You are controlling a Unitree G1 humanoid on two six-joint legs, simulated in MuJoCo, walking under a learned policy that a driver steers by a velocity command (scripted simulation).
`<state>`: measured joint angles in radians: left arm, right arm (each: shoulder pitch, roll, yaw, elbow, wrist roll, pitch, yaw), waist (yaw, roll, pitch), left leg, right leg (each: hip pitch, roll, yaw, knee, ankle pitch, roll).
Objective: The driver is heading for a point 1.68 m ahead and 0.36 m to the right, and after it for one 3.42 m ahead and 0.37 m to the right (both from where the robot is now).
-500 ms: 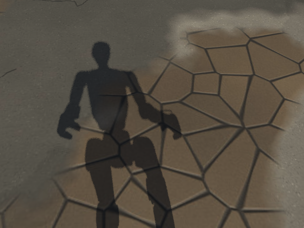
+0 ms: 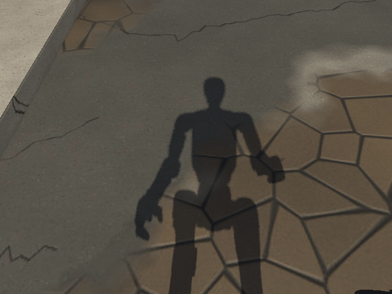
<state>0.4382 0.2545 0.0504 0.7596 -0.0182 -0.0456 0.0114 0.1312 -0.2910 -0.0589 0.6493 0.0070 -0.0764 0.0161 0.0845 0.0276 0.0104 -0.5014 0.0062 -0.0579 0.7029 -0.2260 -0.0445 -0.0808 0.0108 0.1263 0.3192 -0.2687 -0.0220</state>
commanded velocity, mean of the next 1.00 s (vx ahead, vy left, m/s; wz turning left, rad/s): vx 0.48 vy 0.00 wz -0.40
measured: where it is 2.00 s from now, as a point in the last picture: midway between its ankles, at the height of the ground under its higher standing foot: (284, 156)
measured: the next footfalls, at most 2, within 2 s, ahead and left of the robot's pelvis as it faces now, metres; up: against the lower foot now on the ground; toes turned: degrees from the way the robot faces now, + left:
left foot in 0.12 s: +0.17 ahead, +0.14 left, +0.00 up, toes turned -7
right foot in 0.60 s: +0.43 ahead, -0.18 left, +0.00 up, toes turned -23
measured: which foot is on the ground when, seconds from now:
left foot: up 0.00-0.10, down 0.12-0.62, up 0.64-1.00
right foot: down 0.00-0.12, up 0.14-0.58, down 0.60-1.00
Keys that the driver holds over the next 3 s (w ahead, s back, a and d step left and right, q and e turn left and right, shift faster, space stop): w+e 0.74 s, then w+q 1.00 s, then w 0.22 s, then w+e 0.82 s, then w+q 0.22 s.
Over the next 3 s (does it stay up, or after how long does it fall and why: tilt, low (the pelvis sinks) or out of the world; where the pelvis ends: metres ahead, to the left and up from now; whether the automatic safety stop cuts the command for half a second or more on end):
stays up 1.56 -0.31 0.00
